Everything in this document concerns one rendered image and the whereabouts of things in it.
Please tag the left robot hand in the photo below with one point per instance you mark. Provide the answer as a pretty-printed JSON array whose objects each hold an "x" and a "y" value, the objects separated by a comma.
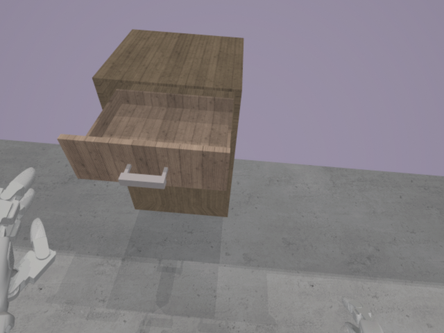
[{"x": 15, "y": 200}]

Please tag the left robot forearm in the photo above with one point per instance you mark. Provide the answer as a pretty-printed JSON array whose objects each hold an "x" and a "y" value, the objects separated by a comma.
[{"x": 7, "y": 322}]

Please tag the cabinet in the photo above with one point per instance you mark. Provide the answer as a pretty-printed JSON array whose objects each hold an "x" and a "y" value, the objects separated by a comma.
[{"x": 178, "y": 63}]

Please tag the handle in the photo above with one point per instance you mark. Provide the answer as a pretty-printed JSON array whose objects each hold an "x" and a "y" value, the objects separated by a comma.
[{"x": 142, "y": 180}]

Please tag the drawer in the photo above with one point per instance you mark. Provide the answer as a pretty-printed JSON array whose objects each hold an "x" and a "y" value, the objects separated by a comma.
[{"x": 189, "y": 134}]

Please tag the right robot hand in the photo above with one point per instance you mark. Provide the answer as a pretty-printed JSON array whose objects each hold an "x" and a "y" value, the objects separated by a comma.
[{"x": 362, "y": 317}]

